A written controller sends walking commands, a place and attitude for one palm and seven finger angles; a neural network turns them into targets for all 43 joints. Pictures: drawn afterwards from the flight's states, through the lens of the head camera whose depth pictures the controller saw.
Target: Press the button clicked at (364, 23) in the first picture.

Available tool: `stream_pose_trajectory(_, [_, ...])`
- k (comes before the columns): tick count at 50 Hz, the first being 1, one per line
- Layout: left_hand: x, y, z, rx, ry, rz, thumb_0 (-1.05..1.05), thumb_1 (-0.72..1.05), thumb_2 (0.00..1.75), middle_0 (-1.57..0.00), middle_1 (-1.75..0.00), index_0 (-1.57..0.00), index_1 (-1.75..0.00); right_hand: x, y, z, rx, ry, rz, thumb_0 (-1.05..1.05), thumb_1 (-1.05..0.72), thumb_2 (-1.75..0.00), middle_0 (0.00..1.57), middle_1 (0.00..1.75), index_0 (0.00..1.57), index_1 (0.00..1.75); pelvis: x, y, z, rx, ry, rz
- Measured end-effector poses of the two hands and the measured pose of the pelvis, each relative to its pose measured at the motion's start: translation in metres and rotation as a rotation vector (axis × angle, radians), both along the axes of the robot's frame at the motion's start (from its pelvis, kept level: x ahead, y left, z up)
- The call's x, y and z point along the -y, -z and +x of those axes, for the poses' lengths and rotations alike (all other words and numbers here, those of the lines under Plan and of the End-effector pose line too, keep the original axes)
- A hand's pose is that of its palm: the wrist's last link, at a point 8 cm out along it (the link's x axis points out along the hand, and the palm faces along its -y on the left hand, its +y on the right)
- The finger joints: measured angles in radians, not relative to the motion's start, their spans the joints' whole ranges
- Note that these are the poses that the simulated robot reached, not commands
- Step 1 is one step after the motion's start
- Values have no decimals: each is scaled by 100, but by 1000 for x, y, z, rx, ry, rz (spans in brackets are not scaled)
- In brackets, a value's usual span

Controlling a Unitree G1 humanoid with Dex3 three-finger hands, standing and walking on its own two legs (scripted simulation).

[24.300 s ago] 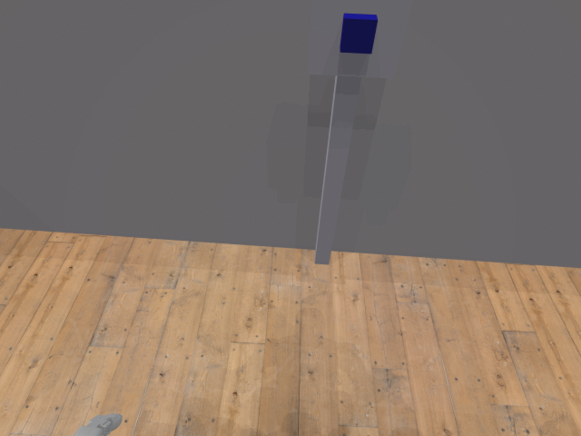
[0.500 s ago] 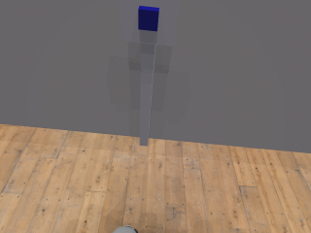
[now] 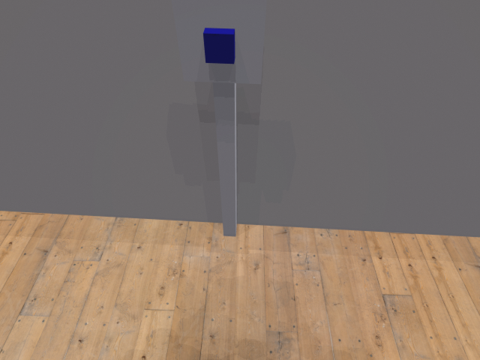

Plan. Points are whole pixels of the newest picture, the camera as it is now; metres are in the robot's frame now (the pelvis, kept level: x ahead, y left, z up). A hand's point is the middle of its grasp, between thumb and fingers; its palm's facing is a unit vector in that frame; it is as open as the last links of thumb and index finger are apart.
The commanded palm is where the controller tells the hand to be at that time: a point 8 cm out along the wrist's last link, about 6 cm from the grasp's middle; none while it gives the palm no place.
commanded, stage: let the arm hang, fingers relaxed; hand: left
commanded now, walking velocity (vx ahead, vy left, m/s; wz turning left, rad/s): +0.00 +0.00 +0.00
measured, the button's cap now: (220, 45) +0.74 +0.09 +0.17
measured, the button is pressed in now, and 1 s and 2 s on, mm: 0 0 0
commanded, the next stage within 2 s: stand and wait in 0.16 s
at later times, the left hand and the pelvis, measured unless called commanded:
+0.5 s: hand out of the picture +0.08 +0.19 -0.16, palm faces -0.01 -0.96 -0.28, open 7.4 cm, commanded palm none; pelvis +0.04 -0.03 +0.00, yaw -1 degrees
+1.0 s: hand out of the picture +0.10 +0.20 -0.16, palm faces -0.04 -0.96 -0.29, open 7.4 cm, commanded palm none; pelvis +0.04 -0.02 +0.01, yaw -2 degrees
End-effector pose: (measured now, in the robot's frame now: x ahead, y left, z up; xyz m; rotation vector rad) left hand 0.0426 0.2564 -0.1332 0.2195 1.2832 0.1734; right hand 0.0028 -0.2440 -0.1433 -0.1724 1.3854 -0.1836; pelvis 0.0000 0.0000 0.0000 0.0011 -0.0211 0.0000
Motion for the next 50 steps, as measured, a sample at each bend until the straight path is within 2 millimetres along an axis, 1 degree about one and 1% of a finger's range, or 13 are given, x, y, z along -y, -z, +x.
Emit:
stream_pose_trajectory(5, [12, -2, 5, -16, 2, -5, 0, 90, 90, -20, -31, -21, -31, 12, 0, 18, 26, 11, -3, 0, -90, -89, 20, 30, 21, 30, 7, -2, 11, 5, 0, -5])
stream_pose_trajectory(10, [18, -1, 9, -46, 1, 0, 0, 90, 90, -20, -30, -21, -30, 25, -3, 41, 61, 11, -19, 0, -90, -89, 20, 30, 21, 30, 14, -2, 22, 16, 9, -5])
stream_pose_trajectory(17, [23, -2, 19, -46, -2, 12, 0, 90, 90, -20, -30, -21, -30, 39, -6, 66, 85, -11, -39, 0, -90, -89, 20, 30, 21, 30, 22, -3, 30, 17, 13, -4])
stream_pose_trajectory(24, [23, -5, 31, -38, 4, 25, 0, 90, 90, -20, -30, -21, -30, 48, -8, 82, 100, -20, -49, 0, -90, -89, 20, 30, 21, 30, 26, -4, 36, 17, 19, -2])
stream_pose_trajectory(28, [21, -6, 38, -30, 9, 32, 0, 90, 90, -20, -30, -21, -30, 51, -9, 86, 104, -20, -54, 0, -90, -89, 20, 30, 21, 30, 28, -4, 39, 17, 22, -1])
stream_pose_trajectory(33, [20, -8, 46, -19, 17, 38, 0, 90, 90, -20, -30, -21, -30, 53, -10, 87, 100, -16, -57, 0, -90, -89, 20, 30, 21, 30, 28, -4, 41, 19, 26, 0])
stream_pose_trajectory(40, [17, -8, 54, -13, 28, 41, 0, 90, 90, -20, -30, -21, -30, 53, -11, 82, 82, -8, -60, 0, -90, -89, 20, 30, 21, 30, 27, -5, 43, 18, 30, 0])
stream_pose_trajectory(50, [12, -8, 56, -19, 40, 37, 0, 90, 90, -20, -30, -21, -30, 50, -12, 73, 63, 2, -64, 0, -90, -89, 20, 30, 21, 30, 23, -6, 44, 19, 36, 1])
